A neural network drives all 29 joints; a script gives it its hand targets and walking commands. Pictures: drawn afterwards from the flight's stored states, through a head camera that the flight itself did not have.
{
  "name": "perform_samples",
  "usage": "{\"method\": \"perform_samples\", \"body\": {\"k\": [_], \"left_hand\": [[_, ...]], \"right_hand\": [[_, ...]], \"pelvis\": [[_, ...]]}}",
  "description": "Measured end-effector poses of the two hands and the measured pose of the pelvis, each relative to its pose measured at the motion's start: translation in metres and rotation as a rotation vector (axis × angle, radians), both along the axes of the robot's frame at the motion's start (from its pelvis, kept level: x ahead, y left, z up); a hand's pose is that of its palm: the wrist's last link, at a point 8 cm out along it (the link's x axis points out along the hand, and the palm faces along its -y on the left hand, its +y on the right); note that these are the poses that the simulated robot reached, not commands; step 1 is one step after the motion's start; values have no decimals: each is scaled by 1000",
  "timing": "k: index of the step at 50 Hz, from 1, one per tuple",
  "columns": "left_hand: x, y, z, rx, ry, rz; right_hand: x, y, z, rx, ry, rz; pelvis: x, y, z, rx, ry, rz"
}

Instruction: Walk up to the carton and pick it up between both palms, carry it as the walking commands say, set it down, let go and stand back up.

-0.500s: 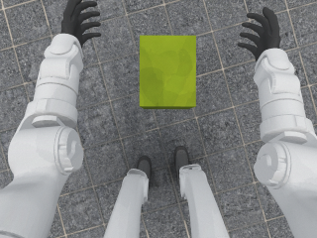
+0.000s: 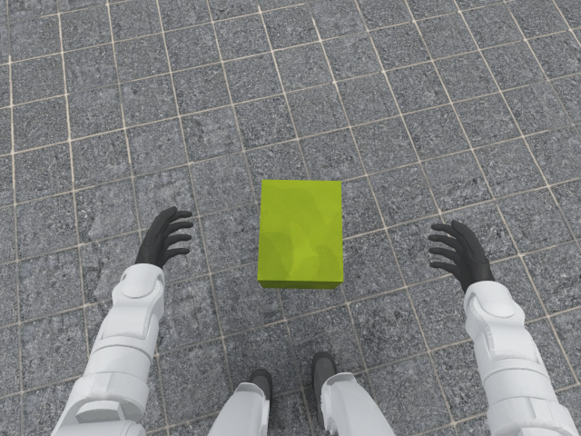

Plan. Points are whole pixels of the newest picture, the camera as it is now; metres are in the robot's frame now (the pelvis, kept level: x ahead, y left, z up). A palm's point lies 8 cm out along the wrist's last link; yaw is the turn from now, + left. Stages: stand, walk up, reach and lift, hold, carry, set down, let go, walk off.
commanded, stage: let go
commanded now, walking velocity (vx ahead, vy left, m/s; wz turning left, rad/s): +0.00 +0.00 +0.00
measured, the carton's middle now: (299, 237) +0.51 -0.02 -0.63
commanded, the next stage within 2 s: stand in 0.86 s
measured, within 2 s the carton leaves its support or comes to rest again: neither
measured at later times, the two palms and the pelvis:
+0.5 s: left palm (81, 396) +0.19 +0.24 -0.03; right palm (505, 396) +0.18 -0.22 -0.03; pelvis +0.03 +0.01 +0.04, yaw -1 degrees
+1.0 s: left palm (54, 405) +0.18 +0.28 -0.04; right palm (524, 399) +0.18 -0.25 -0.05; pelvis +0.03 +0.01 +0.03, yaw +0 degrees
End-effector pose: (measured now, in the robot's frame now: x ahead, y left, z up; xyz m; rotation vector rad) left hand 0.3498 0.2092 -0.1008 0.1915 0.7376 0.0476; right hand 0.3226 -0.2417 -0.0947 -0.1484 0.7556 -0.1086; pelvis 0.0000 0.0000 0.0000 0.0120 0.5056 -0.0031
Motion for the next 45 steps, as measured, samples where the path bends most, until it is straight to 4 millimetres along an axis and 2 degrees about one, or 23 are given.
{"method": "perform_samples", "body": {"k": [13,19,26,36,43,45], "left_hand": [[-113,21,43,-5,39,45],[-149,27,62,-3,41,41],[-162,36,70,-6,48,39],[-161,35,71,-16,53,36],[-159,33,68,-6,42,40],[-161,39,64,31,53,47]], "right_hand": [[-107,16,40,8,49,19],[-135,17,55,4,47,13],[-138,18,61,3,43,22],[-132,21,65,0,37,13],[-139,22,60,-10,76,-3],[-140,17,56,-44,78,-2]], "pelvis": [[15,3,28,-13,-287,12],[23,8,35,-14,-415,3],[28,11,36,-21,-522,-5],[31,11,35,-28,-589,-5],[30,11,33,-27,-590,-9],[31,11,32,-26,-570,-7]]}}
